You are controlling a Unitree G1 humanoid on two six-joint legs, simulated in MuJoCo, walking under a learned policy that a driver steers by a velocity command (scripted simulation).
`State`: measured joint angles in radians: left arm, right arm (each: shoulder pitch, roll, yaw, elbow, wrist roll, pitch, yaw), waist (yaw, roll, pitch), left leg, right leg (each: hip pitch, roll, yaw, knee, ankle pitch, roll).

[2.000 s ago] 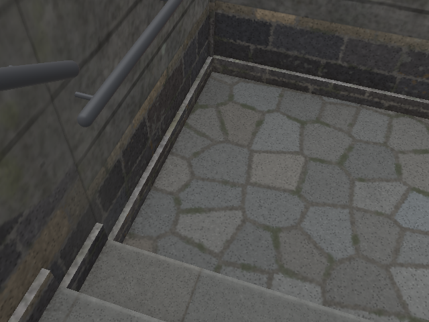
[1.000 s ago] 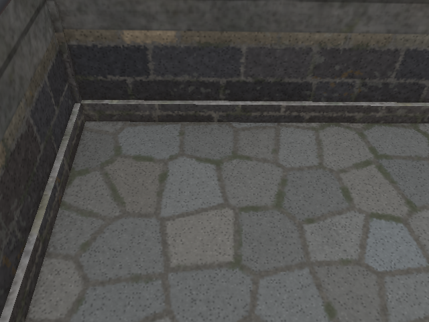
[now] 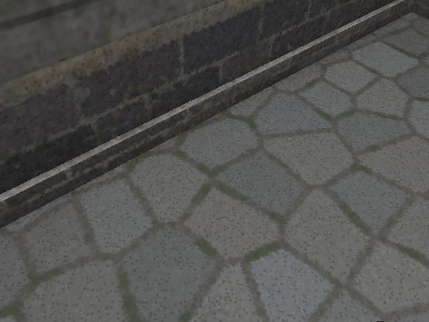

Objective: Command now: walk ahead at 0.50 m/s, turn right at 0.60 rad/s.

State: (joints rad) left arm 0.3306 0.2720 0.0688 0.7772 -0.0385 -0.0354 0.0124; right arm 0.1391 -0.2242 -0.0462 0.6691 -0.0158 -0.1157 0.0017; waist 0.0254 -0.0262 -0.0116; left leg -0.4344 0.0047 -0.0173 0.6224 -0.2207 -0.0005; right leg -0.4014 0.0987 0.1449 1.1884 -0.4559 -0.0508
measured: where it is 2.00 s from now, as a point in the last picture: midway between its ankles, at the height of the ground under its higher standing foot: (280, 248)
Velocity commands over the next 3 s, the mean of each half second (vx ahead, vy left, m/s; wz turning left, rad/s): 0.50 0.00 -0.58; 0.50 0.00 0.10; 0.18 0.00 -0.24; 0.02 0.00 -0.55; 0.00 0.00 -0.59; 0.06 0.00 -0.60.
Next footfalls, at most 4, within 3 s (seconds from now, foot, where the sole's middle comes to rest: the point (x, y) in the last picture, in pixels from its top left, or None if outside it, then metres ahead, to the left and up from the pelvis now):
0.42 right None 0.34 -0.18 -0.76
0.98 left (241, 259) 0.71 -0.06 -0.76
1.52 right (317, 250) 0.76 -0.32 -0.76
1.98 left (254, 229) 0.83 -0.11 -0.76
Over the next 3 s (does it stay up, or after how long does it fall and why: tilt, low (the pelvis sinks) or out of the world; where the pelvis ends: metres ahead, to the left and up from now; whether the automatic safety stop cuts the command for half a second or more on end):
stays up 0.70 -0.20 0.02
